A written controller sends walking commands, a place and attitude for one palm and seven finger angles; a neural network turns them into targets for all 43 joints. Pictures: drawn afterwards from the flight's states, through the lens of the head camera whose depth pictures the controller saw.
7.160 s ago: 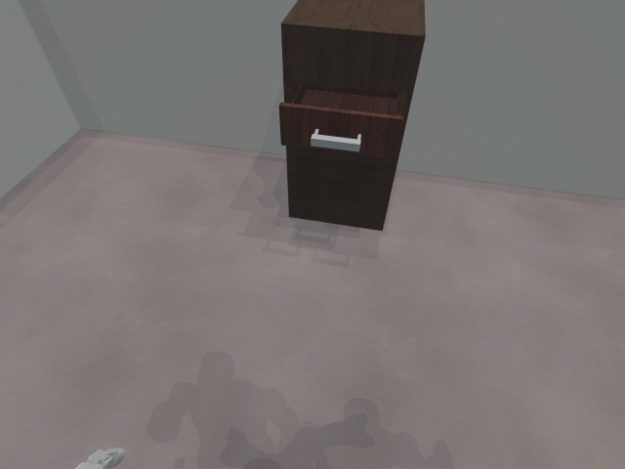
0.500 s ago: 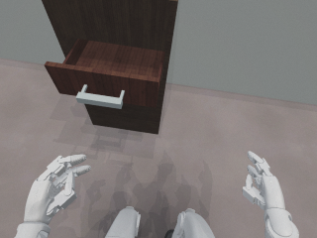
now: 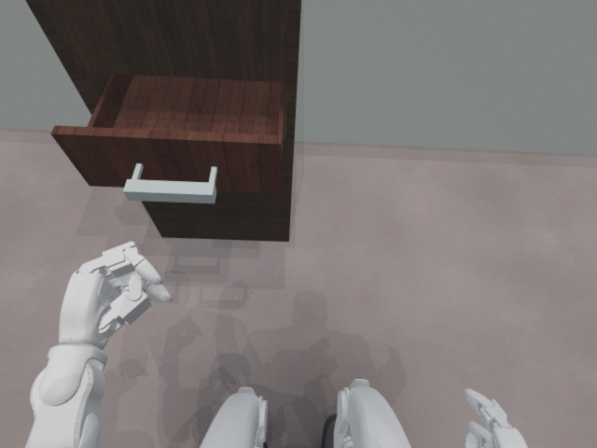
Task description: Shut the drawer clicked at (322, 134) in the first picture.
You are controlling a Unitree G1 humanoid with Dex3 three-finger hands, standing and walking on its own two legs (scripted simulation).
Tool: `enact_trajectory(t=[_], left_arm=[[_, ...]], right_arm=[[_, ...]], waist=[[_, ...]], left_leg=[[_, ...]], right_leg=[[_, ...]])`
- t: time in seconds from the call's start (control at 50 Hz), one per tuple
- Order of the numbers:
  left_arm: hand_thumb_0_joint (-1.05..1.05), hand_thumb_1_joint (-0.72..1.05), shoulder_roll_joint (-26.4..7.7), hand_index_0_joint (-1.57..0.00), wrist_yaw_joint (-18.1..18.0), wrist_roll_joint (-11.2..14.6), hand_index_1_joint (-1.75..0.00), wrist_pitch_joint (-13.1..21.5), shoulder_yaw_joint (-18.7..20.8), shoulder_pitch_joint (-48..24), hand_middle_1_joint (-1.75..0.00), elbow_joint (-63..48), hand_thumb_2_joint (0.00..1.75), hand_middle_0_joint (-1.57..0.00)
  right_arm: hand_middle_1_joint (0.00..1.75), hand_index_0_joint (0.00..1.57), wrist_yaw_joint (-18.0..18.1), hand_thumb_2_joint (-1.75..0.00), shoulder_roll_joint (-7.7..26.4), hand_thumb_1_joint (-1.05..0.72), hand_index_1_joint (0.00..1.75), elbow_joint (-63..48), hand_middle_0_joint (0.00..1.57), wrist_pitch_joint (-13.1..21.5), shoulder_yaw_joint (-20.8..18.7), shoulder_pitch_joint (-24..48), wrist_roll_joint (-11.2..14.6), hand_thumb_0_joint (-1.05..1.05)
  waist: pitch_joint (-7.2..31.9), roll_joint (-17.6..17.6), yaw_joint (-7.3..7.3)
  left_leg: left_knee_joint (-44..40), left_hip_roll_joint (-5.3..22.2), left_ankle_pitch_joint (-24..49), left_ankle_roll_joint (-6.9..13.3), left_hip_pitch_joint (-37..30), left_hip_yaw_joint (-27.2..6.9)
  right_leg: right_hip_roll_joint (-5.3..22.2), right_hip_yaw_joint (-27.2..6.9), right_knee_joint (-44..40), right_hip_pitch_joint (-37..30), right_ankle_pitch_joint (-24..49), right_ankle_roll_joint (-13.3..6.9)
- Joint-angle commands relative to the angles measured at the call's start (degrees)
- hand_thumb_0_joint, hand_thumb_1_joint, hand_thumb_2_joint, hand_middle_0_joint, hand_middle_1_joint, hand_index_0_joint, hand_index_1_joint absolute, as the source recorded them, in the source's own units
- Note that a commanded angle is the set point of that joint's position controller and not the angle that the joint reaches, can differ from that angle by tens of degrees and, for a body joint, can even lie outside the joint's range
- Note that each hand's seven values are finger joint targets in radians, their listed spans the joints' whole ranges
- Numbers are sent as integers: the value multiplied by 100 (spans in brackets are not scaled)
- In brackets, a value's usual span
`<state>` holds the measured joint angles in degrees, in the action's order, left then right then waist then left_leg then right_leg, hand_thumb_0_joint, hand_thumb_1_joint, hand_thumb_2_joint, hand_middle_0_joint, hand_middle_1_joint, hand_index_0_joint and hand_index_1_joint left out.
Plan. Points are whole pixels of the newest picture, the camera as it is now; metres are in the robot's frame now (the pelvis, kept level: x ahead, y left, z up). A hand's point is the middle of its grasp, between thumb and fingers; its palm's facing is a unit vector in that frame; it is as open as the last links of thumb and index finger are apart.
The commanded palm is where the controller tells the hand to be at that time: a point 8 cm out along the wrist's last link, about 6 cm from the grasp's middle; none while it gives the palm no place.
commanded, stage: raise the hand and make a fist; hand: left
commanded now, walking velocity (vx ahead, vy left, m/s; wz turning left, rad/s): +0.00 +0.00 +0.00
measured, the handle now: (173, 181) +0.55 +0.25 -0.08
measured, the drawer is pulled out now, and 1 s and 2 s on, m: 0.16 0.16 0.16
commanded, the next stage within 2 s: bring the fist close to the handle in 0.88 s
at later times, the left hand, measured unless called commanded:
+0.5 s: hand (154, 255) +0.35 +0.21 +0.02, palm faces +0.01 -1.00 -0.03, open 3.3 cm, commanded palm +0.34 +0.25 +0.03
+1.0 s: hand (155, 258) +0.35 +0.20 +0.02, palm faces +0.00 -1.00 -0.05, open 3.3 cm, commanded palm +0.33 +0.25 +0.02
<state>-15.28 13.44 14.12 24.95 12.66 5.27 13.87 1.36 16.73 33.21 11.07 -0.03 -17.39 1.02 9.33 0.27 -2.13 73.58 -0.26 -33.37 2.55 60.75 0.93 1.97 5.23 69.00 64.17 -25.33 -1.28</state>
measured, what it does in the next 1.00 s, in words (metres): stands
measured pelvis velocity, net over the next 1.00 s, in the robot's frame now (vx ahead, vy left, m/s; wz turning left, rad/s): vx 0.02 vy -0.01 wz -0.01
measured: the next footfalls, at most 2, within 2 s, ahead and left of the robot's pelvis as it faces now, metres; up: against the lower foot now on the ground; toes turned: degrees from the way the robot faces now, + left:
none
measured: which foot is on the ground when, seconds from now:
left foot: down 0.00-1.00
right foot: down 0.00-1.00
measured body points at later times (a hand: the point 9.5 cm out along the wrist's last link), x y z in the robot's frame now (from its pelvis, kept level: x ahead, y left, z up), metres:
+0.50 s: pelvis +0.02 +0.00 +0.00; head +0.14 +0.02 +0.43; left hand +0.35 +0.26 +0.02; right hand +0.19 -0.23 -0.10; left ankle +0.02 +0.09 -0.62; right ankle +0.07 -0.11 -0.62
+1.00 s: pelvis +0.02 -0.01 +0.00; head +0.13 +0.01 +0.43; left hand +0.34 +0.26 +0.03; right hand +0.18 -0.26 -0.10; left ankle +0.02 +0.09 -0.62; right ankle +0.07 -0.11 -0.62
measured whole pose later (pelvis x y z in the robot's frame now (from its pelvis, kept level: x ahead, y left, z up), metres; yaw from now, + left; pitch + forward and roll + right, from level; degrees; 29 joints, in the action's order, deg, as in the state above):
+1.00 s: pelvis +0.02 -0.01 +0.00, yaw +0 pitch +23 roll -2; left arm -17.7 18.4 14.6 26.1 16.2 -6.8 24.2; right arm 1.4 15.2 32.0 5.9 0.9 -11.8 1.1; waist 8.8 -0.2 -1.7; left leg 74.5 0.7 -35.1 1.5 61.9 0.0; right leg 1.0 6.0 69.9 65.4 -27.0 -2.1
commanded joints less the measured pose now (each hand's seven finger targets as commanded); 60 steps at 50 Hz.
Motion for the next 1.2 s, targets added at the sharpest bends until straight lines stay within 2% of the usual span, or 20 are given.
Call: enact_trajectory(t=[0.0, 0.02, 0.08, 0.14, 0.2, 0.3, 0.44, 0.5, 0.54, 0.62, 0.68, 0.72, 0.8, 0.88, 0.92, 0.94, 0.96, 1.02, 1.08, 1.18], left_arm=[[0, 90, -818, -124, 203, 12, -143, 399, 95, -1670, -143, -1023, 90, -124], [0, 90, -984, -126, 196, 34, -145, 430, 198, -1941, -145, -1202, 90, -126], [0, 90, -972, -132, 65, 35, -151, 523, 262, -1922, -151, -1463, 90, -132], [0, 90, -897, -138, -52, -24, -158, 425, 262, -1697, -158, -1173, 90, -138], [0, 90, -738, -140, -69, -92, -160, 154, 203, -1487, -160, -456, 90, -140], [0, 90, -775, -140, 143, -102, -160, -111, 230, -1876, -160, -188, 90, -140], [0, 90, -1097, -140, 247, -10, -160, 352, 525, -2629, -160, -497, 90, -140], [0, 90, -976, -140, 334, 4, -160, 387, 459, -2450, -160, -161, 90, -140], [0, 90, -1195, -140, 444, 33, -160, 336, 653, -2179, -160, -218, 90, -140], [0, 90, -1020, -140, 545, 187, -160, 159, 512, -1498, -160, -512, 90, -140], [0, 90, -977, -140, 414, 198, -160, 155, 553, -1638, -160, -517, 90, -140], [0, 90, -1185, -140, 299, 215, -160, 231, 822, -1759, -160, -315, 90, -140], [0, 90, -1100, -140, 225, 101, -160, 462, 678, -2111, -160, -355, 90, -140], [0, 90, -1200, -140, 425, 75, -160, 542, 630, -2117, -160, -301, 90, -140], [0, 90, -1276, -140, 547, 150, -160, 495, 653, -2342, -160, -169, 90, -140], [0, 90, -1410, -140, 586, 156, -160, 461, 811, -2285, -160, -95, 90, -140], [0, 90, -1292, -140, 628, 172, -160, 405, 736, -2225, -160, 13, 90, -140], [0, 90, -1337, -140, 646, 199, -160, 331, 812, -2781, -160, 578, 90, -140], [0, 90, -1351, -140, 635, 147, -160, 406, 848, -3027, -160, 814, 90, -140], [0, 90, -1478, -140, 670, 20, -160, 629, 781, -3680, -160, 811, 90, -140]], right_arm=[[30, 20, 177, -90, 791, -90, 30, -904, 20, 345, -311, 364, 30, 0], [30, 20, 204, -90, 807, -90, 30, -877, 20, 343, -311, 333, 17, 0], [30, 20, 188, -90, 759, -90, 30, -826, 20, 343, -317, 315, -26, 0], [30, 20, 108, -90, 724, -90, 30, -828, 20, 230, -296, 307, -67, 0], [30, 20, 32, -90, 718, -90, 30, -863, 20, 31, -287, 304, -46, 0], [30, 20, 36, -90, 718, -90, 30, -1015, 20, -190, -276, 329, 8, 0], [30, 20, 78, -90, 638, -90, 30, -822, 20, -204, -249, 245, -60, 0], [30, 20, 61, -90, 647, -90, 30, -746, 20, -227, -261, 237, -53, 0], [30, 20, 47, -90, 678, -90, 30, -775, 20, -258, -280, 225, -38, 0], [30, 20, -18, -90, 669, -90, 30, -934, 20, -300, -318, 211, 9, 0], [30, 20, -23, -90, 658, -90, 30, -897, 20, -337, -319, 270, 23, 0], [30, 20, 12, -90, 667, -90, 30, -898, 20, -347, -299, 295, 12, 0], [30, 20, 30, -90, 646, -90, 30, -833, 20, -314, -290, 321, -21, 0], [30, 20, 66, -90, 676, -90, 30, -803, 20, -276, -286, 286, -18, 0], [30, 20, 106, -90, 701, -90, 30, -778, 20, -266, -272, 273, -2, 0], [30, 20, 116, -90, 708, -90, 30, -773, 20, -269, -266, 287, 2, 0], [30, 20, 117, -90, 693, -90, 30, -790, 20, -269, -259, 311, 17, 0], [30, 20, 148, -90, 712, -90, 30, -698, 20, -261, -213, 315, 14, 0], [30, 20, 143, -90, 723, -90, 30, -683, 20, -240, -216, 299, -2, 0], [30, 20, 109, -90, 764, -90, 30, -586, 20, -195, -231, 225, -67, 0]], waist=[[1552, 404, -91], [1716, 510, -86], [2271, 841, 48], [2292, 855, 107], [1856, 448, 60], [1915, 106, 27], [2381, 448, 3], [2280, 393, -9], [2515, 549, 129], [2629, 420, 179], [2300, 108, 64], [1976, -72, 62], [1963, 249, 2], [2166, 467, 26], [2147, 290, -62], [2192, 267, 18], [2131, 242, -5], [1724, 208, -112], [1924, 84, -84], [2475, 522, -104]], left_leg=[[-1379, -35, 426, -128, -644, -474], [-1367, -16, 608, -154, -813, -528], [-1359, 30, 1674, -316, -1519, -610], [-1295, 63, 2384, -415, -1674, -636], [-1276, 59, 2156, -362, -1246, -558], [-1241, 21, 2011, -271, -937, -448], [-994, 63, 2727, -306, -1269, -464], [-970, 51, 2564, -267, -1113, -409], [-1014, 62, 2823, -293, -1216, -408], [-1115, 85, 3302, -286, -1405, -422], [-1108, 53, 2568, -204, -987, -340], [-1103, 11, 2084, -168, -575, -320], [-1066, -9, 1730, -152, -604, -255], [-1067, -1, 1771, -157, -756, -266], [-994, -5, 1690, -115, -661, -274], [-1013, -6, 1673, -124, -583, -271], [-1018, -21, 1585, -116, -542, -255], [-881, -19, 1278, -110, -205, -291], [-745, -23, 1256, -103, -76, -276], [-549, 4, 1621, -138, -321, -320]], right_leg=[[-125, -329, -863, -1247, -436, -44], [-151, -279, -742, -1209, -255, -63], [-152, -173, -599, -1270, 419, -91], [-182, -106, -500, -1244, 752, -96], [-202, -107, -570, -1320, 783, -73], [-211, -176, -638, -1658, 1001, -54], [-245, -243, -452, -1663, 1490, -72], [-235, -270, -484, -1697, 1459, -55], [-233, -269, -456, -1846, 1597, -80], [-234, -234, -538, -2127, 1882, -70], [-227, -286, -609, -2088, 1633, -19], [-237, -312, -630, -2098, 1352, -46], [-206, -416, -694, -1908, 988, -28], [-214, -440, -685, -1934, 994, -49], [-235, -481, -708, -1965, 954, -43], [-223, -505, -708, -2056, 950, -35], [-216, -504, -737, -2026, 877, -23], [-232, -491, -680, -1624, 510, -38], [-205, -536, -565, -1580, 505, -25], [-215, -470, -234, -1272, 832, -59]])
